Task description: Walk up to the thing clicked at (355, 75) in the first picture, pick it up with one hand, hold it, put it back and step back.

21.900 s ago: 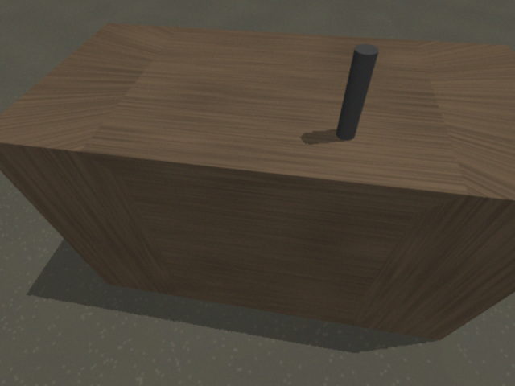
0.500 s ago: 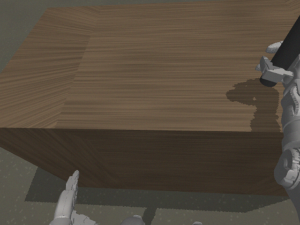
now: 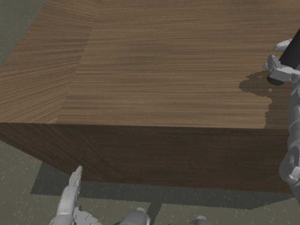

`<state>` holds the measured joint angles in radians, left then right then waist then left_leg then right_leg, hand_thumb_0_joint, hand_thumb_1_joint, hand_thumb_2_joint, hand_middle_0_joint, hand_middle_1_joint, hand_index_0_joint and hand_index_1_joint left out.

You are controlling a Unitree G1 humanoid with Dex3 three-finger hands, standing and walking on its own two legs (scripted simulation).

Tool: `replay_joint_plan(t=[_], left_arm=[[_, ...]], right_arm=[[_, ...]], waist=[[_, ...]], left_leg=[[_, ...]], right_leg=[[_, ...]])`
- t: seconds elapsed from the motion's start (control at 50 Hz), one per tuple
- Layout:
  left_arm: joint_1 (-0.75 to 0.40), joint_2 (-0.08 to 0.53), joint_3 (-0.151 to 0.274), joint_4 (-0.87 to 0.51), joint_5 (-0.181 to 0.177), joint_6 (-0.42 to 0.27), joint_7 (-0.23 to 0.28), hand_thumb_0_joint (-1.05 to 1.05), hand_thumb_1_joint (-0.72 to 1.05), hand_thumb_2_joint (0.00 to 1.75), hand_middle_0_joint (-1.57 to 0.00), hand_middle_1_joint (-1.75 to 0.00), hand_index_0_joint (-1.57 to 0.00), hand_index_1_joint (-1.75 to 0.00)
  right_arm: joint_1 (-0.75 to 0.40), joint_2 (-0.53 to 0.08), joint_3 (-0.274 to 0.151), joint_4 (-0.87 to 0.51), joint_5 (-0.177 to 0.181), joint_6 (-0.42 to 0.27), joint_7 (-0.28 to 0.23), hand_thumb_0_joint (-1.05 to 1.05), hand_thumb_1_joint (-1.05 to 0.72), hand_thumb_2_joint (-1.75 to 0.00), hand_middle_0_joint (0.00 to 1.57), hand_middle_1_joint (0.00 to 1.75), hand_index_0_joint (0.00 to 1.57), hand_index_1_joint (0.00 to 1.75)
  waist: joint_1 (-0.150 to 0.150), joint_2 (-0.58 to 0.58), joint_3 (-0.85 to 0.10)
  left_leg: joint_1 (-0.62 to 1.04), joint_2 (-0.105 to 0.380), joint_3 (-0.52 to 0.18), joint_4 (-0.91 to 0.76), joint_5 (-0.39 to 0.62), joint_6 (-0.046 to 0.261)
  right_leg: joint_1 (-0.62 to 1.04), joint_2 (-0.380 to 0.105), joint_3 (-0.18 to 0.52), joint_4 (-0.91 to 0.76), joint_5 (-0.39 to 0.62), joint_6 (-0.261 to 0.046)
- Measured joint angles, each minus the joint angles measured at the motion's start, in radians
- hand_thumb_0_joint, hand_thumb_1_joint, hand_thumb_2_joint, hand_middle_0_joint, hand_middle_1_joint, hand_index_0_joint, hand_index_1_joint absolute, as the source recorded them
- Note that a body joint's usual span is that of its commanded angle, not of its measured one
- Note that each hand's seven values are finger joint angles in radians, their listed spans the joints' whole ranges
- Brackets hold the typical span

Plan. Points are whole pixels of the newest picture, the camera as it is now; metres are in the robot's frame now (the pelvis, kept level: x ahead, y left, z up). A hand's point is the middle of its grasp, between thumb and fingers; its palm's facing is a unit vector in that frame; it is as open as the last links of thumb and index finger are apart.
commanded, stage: lower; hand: right
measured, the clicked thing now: (297, 49) +0.51 -0.25 +0.17
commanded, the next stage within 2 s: loosen in 0.06 s
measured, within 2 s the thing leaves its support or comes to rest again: neither
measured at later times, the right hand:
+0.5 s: hand (279, 63) +0.51 -0.24 +0.12, palm faces +0.21 +0.98 +0.02, open 6.7 cm
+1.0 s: hand (290, 54) +0.51 -0.24 +0.15, palm faces +0.23 +0.97 +0.02, open 13.9 cm
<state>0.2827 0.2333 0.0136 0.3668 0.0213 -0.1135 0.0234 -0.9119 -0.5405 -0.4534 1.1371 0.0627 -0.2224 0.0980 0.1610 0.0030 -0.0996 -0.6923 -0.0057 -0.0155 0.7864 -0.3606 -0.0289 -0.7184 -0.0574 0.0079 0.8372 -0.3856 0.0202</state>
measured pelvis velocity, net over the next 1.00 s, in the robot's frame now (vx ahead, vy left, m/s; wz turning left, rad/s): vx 0.01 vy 0.00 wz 0.00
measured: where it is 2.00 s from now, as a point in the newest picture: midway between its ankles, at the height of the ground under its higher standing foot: outside the picture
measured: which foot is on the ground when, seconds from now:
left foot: down 0.00-1.00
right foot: down 0.00-1.00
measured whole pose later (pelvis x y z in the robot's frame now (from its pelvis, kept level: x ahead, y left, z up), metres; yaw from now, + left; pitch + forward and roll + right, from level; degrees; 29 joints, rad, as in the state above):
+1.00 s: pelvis +0.01 +0.00 +0.00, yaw +0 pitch +15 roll +2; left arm 0.34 0.25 0.03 0.28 0.01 -0.08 0.01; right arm -0.88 -0.54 -0.49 1.04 0.06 -0.17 0.12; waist 0.15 -0.01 -0.12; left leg -0.68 0.00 -0.02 0.80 -0.38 -0.03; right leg -0.71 -0.06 0.01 0.85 -0.41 0.02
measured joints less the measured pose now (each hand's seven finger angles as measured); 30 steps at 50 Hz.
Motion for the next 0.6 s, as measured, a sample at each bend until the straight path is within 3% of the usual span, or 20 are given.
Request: replay_joint_plan(t=[0.28, 0.46, 0.6], left_arm=[[0.012, 0.004, 0.004, -0.048, 0.002, 0.011, -0.006, -0.01, -0.53, 0.05, -0.07, -0.05, -0.06, -0.05], [0.030, 0.009, 0.004, -0.070, 0.000, 0.022, -0.007, -0.01, -0.51, 0.04, -0.07, -0.05, -0.07, -0.04], [0.028, 0.009, 0.003, -0.076, 0.002, 0.023, -0.006, -0.01, -0.52, 0.05, -0.07, -0.05, -0.07, -0.05]], right_arm=[[-0.021, -0.016, -0.005, 0.025, -0.005, -0.012, 0.017, -0.02, -0.18, -1.10, 1.02, 1.11, 1.02, 1.12], [-0.017, -0.018, -0.017, 0.011, -0.004, -0.001, 0.018, -0.01, -0.11, -0.75, 1.07, 0.92, 1.06, 0.93], [-0.019, -0.014, -0.015, 0.005, -0.005, 0.001, 0.015, -0.01, 0.07, -0.46, 0.98, 0.71, 0.97, 0.71]], waist=[[0.008, -0.005, -0.008], [0.010, -0.009, -0.009], [0.009, -0.008, -0.011]], left_leg=[[-0.037, 0.000, 0.003, 0.034, -0.013, 0.000], [-0.049, -0.001, 0.004, 0.045, -0.017, -0.001], [-0.051, -0.001, 0.003, 0.048, -0.019, 0.000]], right_leg=[[-0.039, 0.001, 0.005, 0.037, -0.013, 0.000], [-0.052, 0.000, 0.006, 0.050, -0.018, -0.001], [-0.055, 0.000, 0.006, 0.053, -0.021, 0.000]])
